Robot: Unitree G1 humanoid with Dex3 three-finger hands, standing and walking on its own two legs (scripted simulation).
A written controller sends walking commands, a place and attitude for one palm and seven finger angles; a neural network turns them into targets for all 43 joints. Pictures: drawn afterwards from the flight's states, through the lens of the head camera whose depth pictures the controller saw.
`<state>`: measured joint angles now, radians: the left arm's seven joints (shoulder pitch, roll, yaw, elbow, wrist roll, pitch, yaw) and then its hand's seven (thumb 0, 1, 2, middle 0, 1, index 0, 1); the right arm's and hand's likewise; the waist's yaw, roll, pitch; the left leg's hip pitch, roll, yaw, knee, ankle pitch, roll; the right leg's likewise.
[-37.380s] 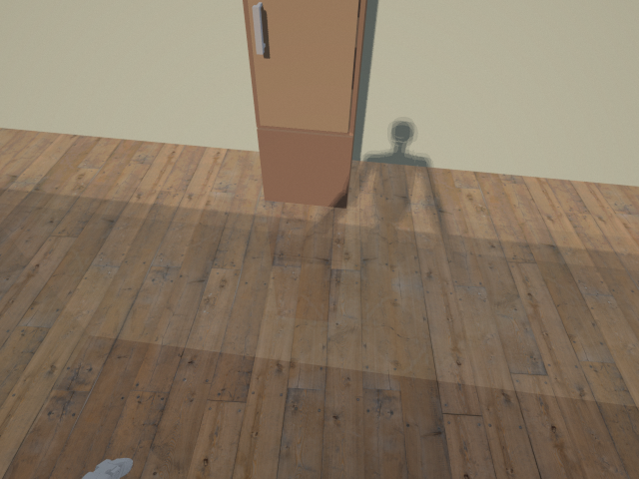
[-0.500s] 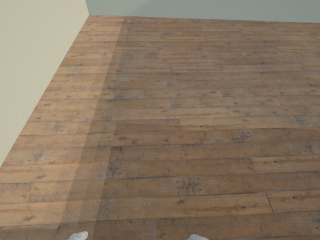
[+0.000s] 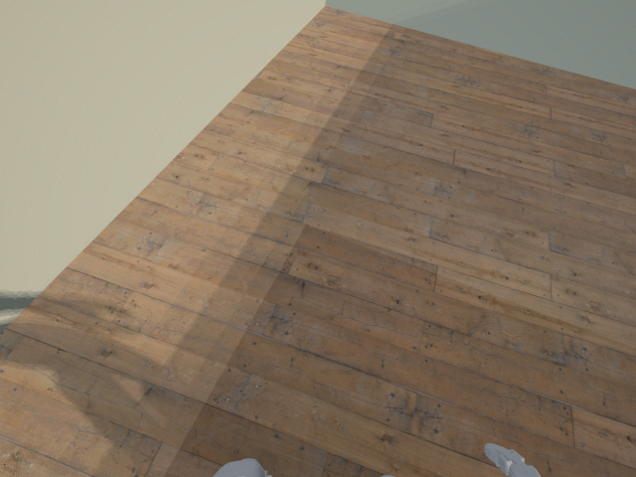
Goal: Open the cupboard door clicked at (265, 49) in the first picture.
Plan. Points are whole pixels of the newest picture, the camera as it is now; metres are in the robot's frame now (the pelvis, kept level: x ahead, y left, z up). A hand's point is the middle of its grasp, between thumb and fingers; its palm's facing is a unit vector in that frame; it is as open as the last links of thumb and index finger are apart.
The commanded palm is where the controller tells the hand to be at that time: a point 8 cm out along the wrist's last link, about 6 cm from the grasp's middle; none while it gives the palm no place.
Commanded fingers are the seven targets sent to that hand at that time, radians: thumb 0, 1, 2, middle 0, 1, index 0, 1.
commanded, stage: turn to face it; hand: left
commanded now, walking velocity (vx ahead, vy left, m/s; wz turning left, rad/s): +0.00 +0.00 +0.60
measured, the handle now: out of the picture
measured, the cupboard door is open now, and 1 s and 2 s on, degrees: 50 50 50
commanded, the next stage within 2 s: none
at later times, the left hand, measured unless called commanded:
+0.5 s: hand out of the picture +0.05 +0.15 -0.13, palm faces +0.29 -0.92 -0.27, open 7.4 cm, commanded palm none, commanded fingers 0.00 0.90 0.90 -0.20 -0.30 -0.20 -0.30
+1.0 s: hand out of the picture -0.01 +0.19 -0.14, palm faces +0.57 -0.77 -0.27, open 7.4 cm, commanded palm none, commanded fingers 0.00 0.90 0.90 -0.20 -0.30 -0.20 -0.30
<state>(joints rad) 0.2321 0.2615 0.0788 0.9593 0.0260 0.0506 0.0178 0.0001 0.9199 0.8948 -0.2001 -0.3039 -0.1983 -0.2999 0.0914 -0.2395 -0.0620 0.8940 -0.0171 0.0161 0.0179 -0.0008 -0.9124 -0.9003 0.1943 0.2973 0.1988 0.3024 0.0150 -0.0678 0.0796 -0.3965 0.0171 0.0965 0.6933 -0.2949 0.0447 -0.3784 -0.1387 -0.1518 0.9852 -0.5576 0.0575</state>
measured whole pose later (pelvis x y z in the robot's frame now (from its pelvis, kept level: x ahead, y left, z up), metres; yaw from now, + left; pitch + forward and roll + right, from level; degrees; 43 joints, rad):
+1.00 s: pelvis +0.04 -0.05 +0.02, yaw +35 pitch +1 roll -1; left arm 0.15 0.27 0.08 0.88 0.03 0.06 0.00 0.01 0.91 0.90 -0.20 -0.30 -0.20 -0.30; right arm 0.16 -0.22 -0.05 0.91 -0.02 0.04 0.01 0.00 -0.91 -0.90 0.20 0.30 0.20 0.30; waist 0.00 -0.02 0.08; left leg -0.32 -0.03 -0.05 0.50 -0.21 0.02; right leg -0.47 -0.08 0.00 0.95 -0.40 0.08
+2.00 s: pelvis +0.09 -0.09 +0.02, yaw +71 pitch +0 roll +1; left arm 0.17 0.20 0.04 0.85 0.03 0.02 0.02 0.00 0.91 0.89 -0.20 -0.30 -0.20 -0.30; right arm 0.18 -0.25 -0.09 0.94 -0.01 0.08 0.02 0.00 -0.91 -0.90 0.20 0.30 0.20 0.30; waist -0.02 0.04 0.09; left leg -0.51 -0.05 -0.05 1.04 -0.45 -0.04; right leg -0.26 -0.06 -0.09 0.57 -0.31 -0.01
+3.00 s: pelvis +0.11 -0.06 +0.02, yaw +108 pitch +0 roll +2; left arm 0.19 0.18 0.03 0.88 0.03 0.01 0.02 0.00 0.91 0.89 -0.20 -0.30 -0.20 -0.30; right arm 0.18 -0.25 -0.09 0.96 -0.01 0.08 0.03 0.00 -0.91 -0.90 0.20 0.30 0.20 0.30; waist -0.03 -0.01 0.10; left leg -0.49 0.01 0.02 1.03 -0.43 -0.07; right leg -0.16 -0.10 -0.15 0.49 -0.32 0.00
